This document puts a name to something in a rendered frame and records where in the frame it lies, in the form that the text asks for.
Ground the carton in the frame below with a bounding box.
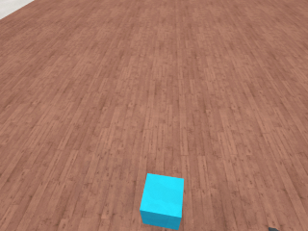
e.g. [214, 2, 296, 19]
[140, 173, 184, 230]

